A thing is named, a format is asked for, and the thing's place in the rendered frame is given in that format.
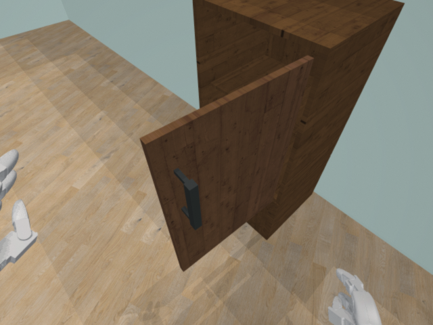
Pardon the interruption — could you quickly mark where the cupboard door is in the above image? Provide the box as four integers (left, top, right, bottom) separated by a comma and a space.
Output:
140, 56, 314, 272

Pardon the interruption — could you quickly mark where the robot right hand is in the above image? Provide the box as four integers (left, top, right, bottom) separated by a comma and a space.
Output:
328, 268, 382, 325

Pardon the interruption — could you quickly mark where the handle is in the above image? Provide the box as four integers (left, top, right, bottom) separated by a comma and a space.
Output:
174, 168, 202, 230

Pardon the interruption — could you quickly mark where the robot left hand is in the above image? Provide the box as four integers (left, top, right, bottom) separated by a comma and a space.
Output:
0, 149, 38, 271

